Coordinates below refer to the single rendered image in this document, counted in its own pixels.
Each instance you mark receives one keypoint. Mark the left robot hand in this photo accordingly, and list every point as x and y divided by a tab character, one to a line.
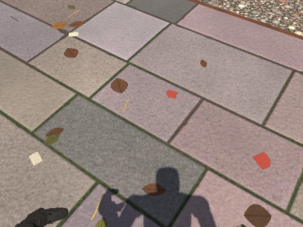
41	217

